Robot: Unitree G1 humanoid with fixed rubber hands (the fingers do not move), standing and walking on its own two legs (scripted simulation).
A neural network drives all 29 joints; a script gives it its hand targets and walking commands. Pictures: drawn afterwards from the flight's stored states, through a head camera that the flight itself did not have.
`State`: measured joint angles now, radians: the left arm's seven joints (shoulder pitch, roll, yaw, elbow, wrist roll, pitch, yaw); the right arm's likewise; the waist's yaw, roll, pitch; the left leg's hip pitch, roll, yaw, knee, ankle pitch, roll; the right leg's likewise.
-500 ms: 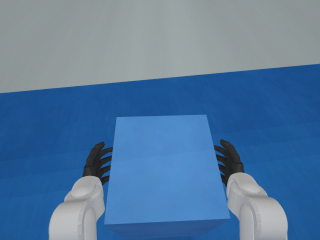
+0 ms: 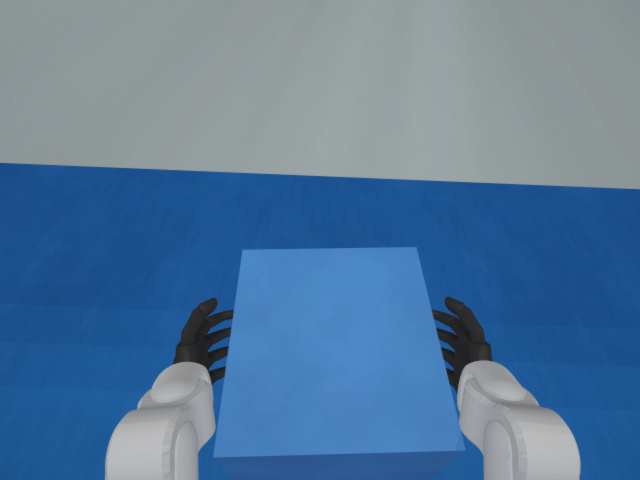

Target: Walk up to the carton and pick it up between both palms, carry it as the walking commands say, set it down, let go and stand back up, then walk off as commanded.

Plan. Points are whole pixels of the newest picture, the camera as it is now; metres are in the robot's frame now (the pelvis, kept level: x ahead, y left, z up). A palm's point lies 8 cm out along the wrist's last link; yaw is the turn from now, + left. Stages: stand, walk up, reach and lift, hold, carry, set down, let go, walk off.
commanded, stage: carry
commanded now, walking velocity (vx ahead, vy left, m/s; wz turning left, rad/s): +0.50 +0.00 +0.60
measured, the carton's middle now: (330, 380) +0.25 +0.00 +0.01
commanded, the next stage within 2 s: none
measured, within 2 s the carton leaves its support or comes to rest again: neither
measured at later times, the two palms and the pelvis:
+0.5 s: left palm (154, 227) +0.41 +0.23 +0.10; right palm (369, 212) +0.44 -0.06 +0.11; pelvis +0.19 +0.06 +0.02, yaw +6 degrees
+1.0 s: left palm (159, 204) +0.47 +0.24 +0.09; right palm (357, 191) +0.50 -0.04 +0.10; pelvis +0.25 +0.07 +0.00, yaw +8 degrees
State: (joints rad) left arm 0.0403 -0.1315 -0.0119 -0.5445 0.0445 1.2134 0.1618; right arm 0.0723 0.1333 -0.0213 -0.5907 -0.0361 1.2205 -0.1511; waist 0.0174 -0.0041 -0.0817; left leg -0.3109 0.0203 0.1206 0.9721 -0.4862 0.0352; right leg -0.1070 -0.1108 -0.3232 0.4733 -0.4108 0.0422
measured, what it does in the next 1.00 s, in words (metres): walks ahead: left foot, then right foot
